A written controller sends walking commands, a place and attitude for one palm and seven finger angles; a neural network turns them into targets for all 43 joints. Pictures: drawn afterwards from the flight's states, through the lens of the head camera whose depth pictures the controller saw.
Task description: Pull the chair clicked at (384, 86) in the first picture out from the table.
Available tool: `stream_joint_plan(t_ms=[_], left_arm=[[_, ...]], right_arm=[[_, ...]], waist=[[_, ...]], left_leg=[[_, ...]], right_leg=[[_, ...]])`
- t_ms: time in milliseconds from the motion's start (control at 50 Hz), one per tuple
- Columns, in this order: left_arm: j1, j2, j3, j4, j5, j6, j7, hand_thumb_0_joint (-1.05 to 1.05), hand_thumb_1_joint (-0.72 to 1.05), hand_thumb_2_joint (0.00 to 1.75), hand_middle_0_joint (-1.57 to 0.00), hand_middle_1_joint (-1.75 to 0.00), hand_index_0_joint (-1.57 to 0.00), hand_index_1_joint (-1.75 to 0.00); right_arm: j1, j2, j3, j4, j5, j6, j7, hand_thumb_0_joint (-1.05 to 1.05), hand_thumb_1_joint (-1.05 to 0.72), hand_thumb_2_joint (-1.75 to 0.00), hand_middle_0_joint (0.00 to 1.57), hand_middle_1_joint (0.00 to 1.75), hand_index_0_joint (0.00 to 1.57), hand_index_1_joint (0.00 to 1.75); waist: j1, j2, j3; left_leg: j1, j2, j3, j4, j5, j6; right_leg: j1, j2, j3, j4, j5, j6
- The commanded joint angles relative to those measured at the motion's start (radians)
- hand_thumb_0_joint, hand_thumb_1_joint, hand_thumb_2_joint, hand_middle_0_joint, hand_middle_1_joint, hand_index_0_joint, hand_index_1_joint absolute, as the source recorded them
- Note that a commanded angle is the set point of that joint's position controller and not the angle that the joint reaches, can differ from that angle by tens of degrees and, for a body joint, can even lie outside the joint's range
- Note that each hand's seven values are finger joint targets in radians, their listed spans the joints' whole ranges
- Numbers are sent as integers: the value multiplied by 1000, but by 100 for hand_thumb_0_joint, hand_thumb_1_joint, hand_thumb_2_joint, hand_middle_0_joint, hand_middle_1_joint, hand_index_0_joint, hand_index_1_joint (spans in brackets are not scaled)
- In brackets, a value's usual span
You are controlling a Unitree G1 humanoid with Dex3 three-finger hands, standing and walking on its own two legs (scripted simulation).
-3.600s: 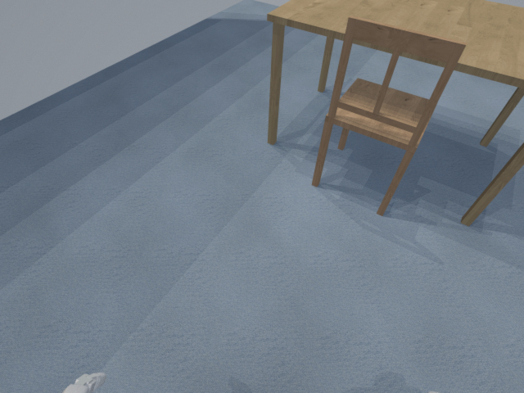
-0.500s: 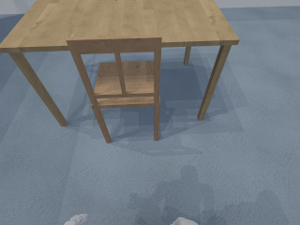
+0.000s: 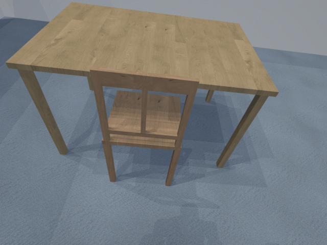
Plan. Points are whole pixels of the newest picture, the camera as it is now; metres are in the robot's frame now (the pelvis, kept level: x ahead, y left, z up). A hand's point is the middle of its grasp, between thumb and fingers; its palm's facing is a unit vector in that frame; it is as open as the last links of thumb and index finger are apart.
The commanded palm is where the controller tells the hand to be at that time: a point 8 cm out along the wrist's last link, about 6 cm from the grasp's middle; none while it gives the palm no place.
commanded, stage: take the last steps up to it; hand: left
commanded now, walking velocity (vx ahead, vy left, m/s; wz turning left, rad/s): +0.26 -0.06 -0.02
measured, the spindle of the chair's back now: (143, 112) +0.63 +0.12 -0.11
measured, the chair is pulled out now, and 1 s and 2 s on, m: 0.00 0.00 0.00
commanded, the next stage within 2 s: come to a stop and stand still in 0.30 s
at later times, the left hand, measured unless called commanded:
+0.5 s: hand (121, 209) +0.26 +0.13 -0.17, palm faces -0.03 -0.98 -0.20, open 7.4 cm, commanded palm none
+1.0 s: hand (79, 237) +0.17 +0.23 -0.17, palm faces +0.07 -0.95 -0.29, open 7.4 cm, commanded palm none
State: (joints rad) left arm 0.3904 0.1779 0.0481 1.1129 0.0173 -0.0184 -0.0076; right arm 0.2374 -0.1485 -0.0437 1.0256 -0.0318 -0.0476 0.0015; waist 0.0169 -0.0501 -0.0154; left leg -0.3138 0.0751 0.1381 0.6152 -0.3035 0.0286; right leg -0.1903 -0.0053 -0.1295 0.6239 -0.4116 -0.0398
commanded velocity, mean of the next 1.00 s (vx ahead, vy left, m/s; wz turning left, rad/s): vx -0.02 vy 0.03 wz -0.01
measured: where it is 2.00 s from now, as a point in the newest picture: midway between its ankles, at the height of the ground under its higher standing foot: outside the picture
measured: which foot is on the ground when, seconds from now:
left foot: down 0.00-0.46, up 0.48-0.94, down 0.96-1.00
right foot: up 0.00-0.42, down 0.44-0.96, up 0.98-1.00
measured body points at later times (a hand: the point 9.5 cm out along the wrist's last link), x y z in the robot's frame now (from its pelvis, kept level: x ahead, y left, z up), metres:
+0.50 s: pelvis +0.17 -0.04 -0.01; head +0.20 -0.05 +0.44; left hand +0.26 +0.19 -0.15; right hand +0.06 -0.22 -0.17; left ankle +0.03 +0.09 -0.70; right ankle +0.23 -0.13 -0.73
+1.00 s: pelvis +0.12 +0.02 -0.01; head +0.10 +0.01 +0.44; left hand +0.16 +0.28 -0.15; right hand +0.22 -0.23 -0.14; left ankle +0.12 +0.12 -0.73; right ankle +0.23 -0.12 -0.72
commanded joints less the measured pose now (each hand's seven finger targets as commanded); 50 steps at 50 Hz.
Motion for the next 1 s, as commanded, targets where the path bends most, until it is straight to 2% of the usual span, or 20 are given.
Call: stream_joint_plan(t_ms=[0, 40, 100, 280, 360, 400, 420, 440, 460, 480, 540, 700, 800, 820, 860, 900, 920, 940, 960, 980], left_arm=[[-133, 68, 21, -115, 18, -30, -5, 0, 90, 90, -20, -30, -20, -30], [-92, 43, 20, -82, 16, -29, -13, 0, 90, 90, -20, -30, -20, -30], [-37, 6, 15, -48, 11, -14, -9, 0, 90, 90, -20, -30, -20, -30], [-221, -3, 3, -107, 5, -2, -3, 0, 90, 90, -20, -30, -20, -30], [-173, 9, 9, -101, 4, -14, 1, 0, 90, 90, -20, -30, -20, -30], [-1, 64, 23, -47, 8, -34, 12, 0, 90, 90, -20, -30, -20, -30], [84, 142, 40, -21, 11, -49, 28, 0, 90, 90, -20, -30, -20, -30], [101, 186, 38, -17, -7, -50, 33, 0, 90, 90, -20, -30, -20, -30], [30, 170, 24, -33, -10, -45, 40, 0, 90, 90, -20, -30, -20, -30], [-34, 155, 25, -46, -6, -40, 46, 0, 90, 90, -20, -30, -20, -30], [-137, 104, 11, -78, -1, -14, 63, 0, 90, 90, -20, -30, -20, -30], [-183, 144, 40, -136, 7, 15, 69, 0, 90, 90, -20, -30, -20, -30], [-203, 165, 44, -168, 23, 30, 57, 0, 90, 90, -20, -30, -20, -30], [-171, 225, 27, -208, 22, 18, 95, 0, 90, 90, -20, -30, -20, -30], [-158, 238, 39, -226, 24, 30, 84, 0, 90, 90, -20, -30, -20, -30], [-198, 209, 20, -237, 14, 53, 70, 0, 90, 90, -20, -30, -20, -30], [-193, 154, 8, -242, 7, 63, 63, 0, 90, 90, -20, -30, -20, -30], [-173, 101, 3, -251, -5, 73, 55, 0, 90, 90, -20, -30, -20, -30], [-152, 104, 10, -259, -6, 74, 55, 0, 90, 90, -20, -30, -20, -30], [-133, 110, 6, -249, 2, 82, 52, 0, 90, 90, -20, -30, -20, -30]], right_arm=[[262, -178, -25, 37, 3, -9, -34, 0, -90, -90, 20, 30, 20, 30], [170, -107, -1, 16, 8, -27, -36, 0, -90, -90, 20, 30, 20, 30], [190, -93, 7, 37, 14, -46, -46, 0, -90, -90, 20, 30, 20, 30], [273, -87, 3, 95, 2, -25, -42, 0, -90, -90, 20, 30, 20, 30], [255, -111, -9, 104, 2, -9, -43, 0, -90, -90, 20, 30, 20, 30], [240, -94, -6, 103, 17, -7, -37, 0, -90, -90, 20, 30, 20, 30], [276, -47, 0, 93, 29, -9, -34, 0, -90, -90, 20, 30, 20, 30], [321, -31, 4, 87, 42, 2, -44, 0, -90, -90, 20, 30, 20, 30], [310, -35, 3, 92, 41, 11, -54, 0, -90, -90, 20, 30, 20, 30], [283, -14, -2, 89, 45, 28, -50, 0, -90, -90, 20, 30, 20, 30], [183, -14, -7, 84, 38, 71, -51, 0, -90, -90, 20, 30, 20, 30], [86, -77, -39, 0, 10, 126, -21, 0, -90, -90, 20, 30, 20, 30], [38, -79, -32, -41, 15, 103, -9, 0, -90, -90, 20, 30, 20, 30], [89, -147, -47, -128, 24, 79, -2, 0, -90, -90, 20, 30, 20, 30], [0, -105, -37, -182, 26, 76, -4, 0, -90, -90, 20, 30, 20, 30], [76, -106, -25, -179, 22, 74, -4, 0, -90, -90, 20, 30, 20, 30], [105, -147, -26, -181, 14, 70, -7, 0, -90, -90, 20, 30, 20, 30], [68, -210, -34, -212, 2, 69, -10, 0, -90, -90, 20, 30, 20, 30], [-5, -231, -34, -244, -4, 74, -13, 0, -90, -90, 20, 30, 20, 30], [-52, -204, -25, -245, -6, 67, -13, 0, -90, -90, 20, 30, 20, 30]], waist=[[-100, 260, 113], [-46, 143, 127], [-16, 118, 75], [-64, 206, 151], [-32, 189, 100], [47, 90, -7], [63, -90, -132], [24, -148, -228], [1, -51, -187], [-9, -112, -173], [-22, -15, -7], [-18, -83, -23], [-4, -157, -15], [-51, -62, -211], [-1, 30, -162], [-62, 28, -20], [-65, 123, 41], [-50, 275, 113], [-21, 234, 176], [-3, 244, 170]], left_leg=[[246, 345, -518, -464, -145, 162], [215, 265, -318, -434, 134, 115], [241, 205, -145, -381, 574, 102], [255, 187, -68, -340, 683, 119], [265, 203, -73, -221, 702, 107], [162, 134, -42, 1, 600, 44], [-25, 31, 3, 229, 253, -12], [-19, -48, -56, 431, -310, -42], [7, -25, -156, 453, -321, -36], [17, -18, -151, 469, -309, -40], [-25, -6, -158, 466, -242, -58], [-118, -39, -168, 541, -98, -97], [-37, -44, -118, 293, -115, -80], [-68, -108, -57, 291, -230, -100], [-13, -76, -76, 80, -170, -59], [149, -94, -40, -180, -23, -45], [123, -9, -134, -278, -58, -18], [-43, 164, -376, -394, -185, 59], [-203, 220, -411, -433, -204, 134], [-235, 203, -406, -451, -217, 142]], right_leg=[[-513, -60, 121, 527, -36, -13], [-479, -94, 129, 539, 112, 4], [-419, -81, 105, 519, 174, 35], [-376, -68, 24, 155, 197, 24], [-195, -20, -4, -8, 183, -11], [115, -33, 22, -144, 431, -10], [352, -250, 267, -113, 878, -73], [355, -439, 411, -161, 1301, -187], [258, -428, 343, -178, 1353, -214], [194, -406, 332, -187, 1338, -207], [-5, -352, 225, -231, 1132, -168], [-79, -336, 198, -299, 732, -151], [-96, -293, 217, -354, 313, -127], [161, -351, 372, -250, 742, -126], [22, -313, 288, -195, 306, -143], [-219, -205, 190, -171, -61, -43], [-293, -123, 116, -58, -97, 10], [-313, -26, 51, 98, -94, 56], [-250, -2, 92, 216, -58, 40], [-227, -3, 119, 306, -32, 28]])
